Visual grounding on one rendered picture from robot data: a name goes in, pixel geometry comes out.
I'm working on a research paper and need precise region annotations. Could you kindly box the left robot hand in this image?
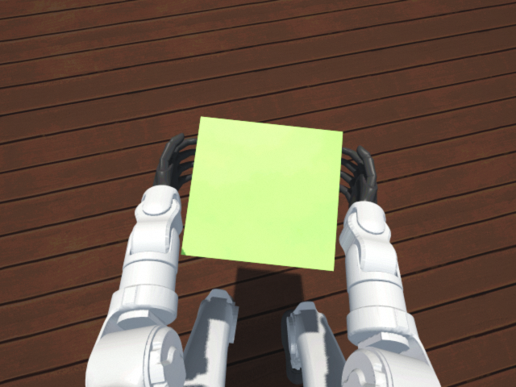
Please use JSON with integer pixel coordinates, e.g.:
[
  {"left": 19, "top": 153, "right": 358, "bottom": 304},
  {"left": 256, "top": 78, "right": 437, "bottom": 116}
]
[{"left": 153, "top": 133, "right": 198, "bottom": 192}]

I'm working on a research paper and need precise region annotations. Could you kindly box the left robot forearm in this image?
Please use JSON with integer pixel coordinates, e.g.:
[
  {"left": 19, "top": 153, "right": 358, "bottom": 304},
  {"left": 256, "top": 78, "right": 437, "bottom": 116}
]
[{"left": 85, "top": 185, "right": 183, "bottom": 387}]

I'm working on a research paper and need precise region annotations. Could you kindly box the left robot upper arm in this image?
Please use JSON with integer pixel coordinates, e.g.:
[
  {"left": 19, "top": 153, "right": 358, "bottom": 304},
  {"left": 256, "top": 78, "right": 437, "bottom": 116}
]
[{"left": 86, "top": 324, "right": 186, "bottom": 387}]

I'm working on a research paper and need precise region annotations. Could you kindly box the robot left thigh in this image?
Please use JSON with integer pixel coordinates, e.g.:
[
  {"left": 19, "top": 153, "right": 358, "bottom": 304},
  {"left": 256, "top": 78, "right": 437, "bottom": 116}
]
[{"left": 183, "top": 297, "right": 239, "bottom": 387}]

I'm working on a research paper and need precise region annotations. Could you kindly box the right robot upper arm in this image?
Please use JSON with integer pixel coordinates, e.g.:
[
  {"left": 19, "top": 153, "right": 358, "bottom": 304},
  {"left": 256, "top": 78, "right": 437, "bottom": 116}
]
[{"left": 341, "top": 347, "right": 441, "bottom": 387}]

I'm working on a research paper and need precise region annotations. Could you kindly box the right robot hand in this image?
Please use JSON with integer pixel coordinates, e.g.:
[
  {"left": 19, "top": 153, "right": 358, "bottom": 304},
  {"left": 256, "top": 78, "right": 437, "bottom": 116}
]
[{"left": 339, "top": 145, "right": 378, "bottom": 209}]

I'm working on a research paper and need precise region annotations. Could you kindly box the robot left shin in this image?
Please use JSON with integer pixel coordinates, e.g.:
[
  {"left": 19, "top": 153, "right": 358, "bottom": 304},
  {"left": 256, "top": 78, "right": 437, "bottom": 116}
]
[{"left": 198, "top": 289, "right": 232, "bottom": 311}]

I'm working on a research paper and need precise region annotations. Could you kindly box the right robot forearm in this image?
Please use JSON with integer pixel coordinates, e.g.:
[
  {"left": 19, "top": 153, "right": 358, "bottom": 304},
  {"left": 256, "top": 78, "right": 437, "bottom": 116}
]
[{"left": 339, "top": 201, "right": 436, "bottom": 375}]

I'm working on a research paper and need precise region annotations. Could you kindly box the carton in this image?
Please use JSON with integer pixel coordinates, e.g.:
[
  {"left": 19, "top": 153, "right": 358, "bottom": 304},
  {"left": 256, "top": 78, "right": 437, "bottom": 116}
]
[{"left": 181, "top": 117, "right": 343, "bottom": 271}]

